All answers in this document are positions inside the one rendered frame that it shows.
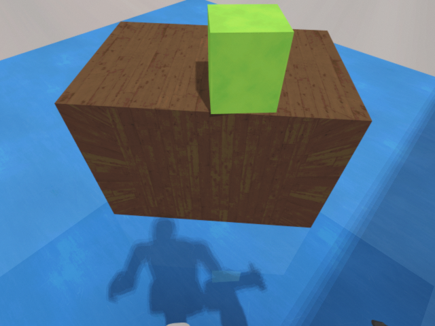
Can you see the pedestal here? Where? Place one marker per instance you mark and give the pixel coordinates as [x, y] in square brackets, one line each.
[139, 112]

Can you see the carton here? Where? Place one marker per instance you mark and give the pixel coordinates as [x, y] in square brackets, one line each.
[248, 51]

